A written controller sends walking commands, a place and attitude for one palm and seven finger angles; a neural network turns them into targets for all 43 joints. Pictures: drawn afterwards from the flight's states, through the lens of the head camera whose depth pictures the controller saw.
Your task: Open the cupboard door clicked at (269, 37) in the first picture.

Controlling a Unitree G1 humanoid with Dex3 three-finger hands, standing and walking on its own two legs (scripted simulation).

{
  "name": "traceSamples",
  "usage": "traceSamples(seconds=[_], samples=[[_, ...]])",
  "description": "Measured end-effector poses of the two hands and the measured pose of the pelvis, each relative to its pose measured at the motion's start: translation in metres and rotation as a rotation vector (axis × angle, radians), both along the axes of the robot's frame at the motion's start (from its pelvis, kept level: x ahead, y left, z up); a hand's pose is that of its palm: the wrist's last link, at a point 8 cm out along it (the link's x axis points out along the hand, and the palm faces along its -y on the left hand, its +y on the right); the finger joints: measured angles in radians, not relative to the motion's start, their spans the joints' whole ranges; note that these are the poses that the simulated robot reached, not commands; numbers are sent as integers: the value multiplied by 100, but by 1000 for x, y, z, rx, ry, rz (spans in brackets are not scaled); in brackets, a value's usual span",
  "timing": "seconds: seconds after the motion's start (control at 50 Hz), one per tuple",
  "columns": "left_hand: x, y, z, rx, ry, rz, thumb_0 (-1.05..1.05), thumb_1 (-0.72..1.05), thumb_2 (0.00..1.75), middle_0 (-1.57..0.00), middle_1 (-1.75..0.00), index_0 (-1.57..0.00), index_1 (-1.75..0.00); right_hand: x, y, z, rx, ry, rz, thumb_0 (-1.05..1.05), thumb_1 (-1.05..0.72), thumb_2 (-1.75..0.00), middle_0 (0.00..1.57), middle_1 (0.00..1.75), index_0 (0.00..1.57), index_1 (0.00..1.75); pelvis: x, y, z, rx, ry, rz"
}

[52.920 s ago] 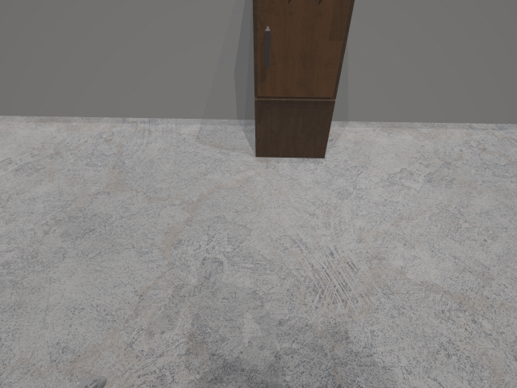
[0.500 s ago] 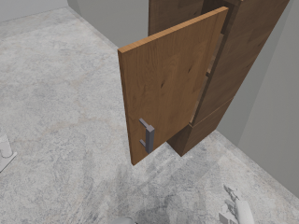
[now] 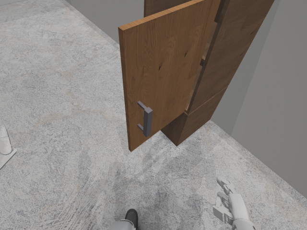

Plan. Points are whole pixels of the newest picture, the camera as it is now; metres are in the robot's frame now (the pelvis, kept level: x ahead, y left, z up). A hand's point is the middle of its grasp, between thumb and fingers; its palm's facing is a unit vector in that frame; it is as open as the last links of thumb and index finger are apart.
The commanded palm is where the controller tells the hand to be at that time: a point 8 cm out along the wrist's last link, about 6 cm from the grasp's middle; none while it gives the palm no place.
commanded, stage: step back with the hand held close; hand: left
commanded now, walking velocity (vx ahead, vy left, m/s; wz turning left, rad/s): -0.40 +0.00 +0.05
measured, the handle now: (143, 119) +0.48 +0.10 -0.08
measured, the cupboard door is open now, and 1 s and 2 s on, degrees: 91 91 91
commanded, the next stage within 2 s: stop stepping back and stand still in 0.30 s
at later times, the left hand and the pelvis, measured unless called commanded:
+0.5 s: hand out of the picture +0.13 +0.26 +0.17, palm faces +0.34 -0.82 -0.46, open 7.4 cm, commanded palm +0.06 +0.30 +0.19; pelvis -0.09 +0.00 -0.01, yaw -1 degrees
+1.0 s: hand out of the picture +0.08 +0.26 +0.18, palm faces +0.36 -0.76 -0.54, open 7.4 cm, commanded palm +0.02 +0.30 +0.19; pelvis -0.12 +0.00 +0.01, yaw +0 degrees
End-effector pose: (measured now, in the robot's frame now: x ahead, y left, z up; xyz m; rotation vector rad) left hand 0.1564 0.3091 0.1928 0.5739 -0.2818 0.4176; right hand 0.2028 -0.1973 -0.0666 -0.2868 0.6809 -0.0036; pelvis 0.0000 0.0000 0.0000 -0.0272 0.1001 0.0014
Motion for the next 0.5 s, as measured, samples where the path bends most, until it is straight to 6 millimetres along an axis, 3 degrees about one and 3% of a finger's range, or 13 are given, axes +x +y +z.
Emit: traceSamples(seconds=[0.06, 0.14, 0.3, 0.36, 0.42, 0.5], samples=[[2, -19, -3, 10, 2, -84, 1, 89, 90, -21, -31, -20, -30, -17, -11, -9, 5, 5, -35, 1, -90, -90, 20, 30, 20, 30, -20, -5, -5, -20, -32, -6], [-7, -31, 4, 46, -12, -173, 1, 89, 90, -21, -31, -21, -30, -51, -31, -7, 3, 3, -128, 1, -90, -90, 20, 30, 20, 30, -30, -9, -8, -24, -81, 7], [-36, -6, 6, 58, -55, -123, 1, 89, 90, -21, -31, -21, -30, -105, -63, -8, -111, 48, -226, 2, -90, -90, 20, 30, 20, 30, -26, 3, -10, -24, -131, 3], [-32, 5, -1, 1, -77, -99, 1, 89, 90, -21, -31, -21, -30, -114, -61, -10, -129, 73, -232, 2, -90, -90, 20, 30, 20, 30, -39, 8, -11, -21, -141, -6], [-34, 5, -4, -34, -60, -103, 1, 89, 90, -21, -31, -21, -30, -119, -49, -3, -108, 47, -199, 2, -90, -90, 20, 30, 20, 30, -62, 7, -6, -33, -128, -14], [-63, -13, -2, 6, -13, -155, 1, 89, 90, -21, -31, -20, -30, -123, -33, 4, -37, -35, -156, 2, -90, -90, 20, 30, 20, 30, -87, 3, -8, -19, -104, -12]])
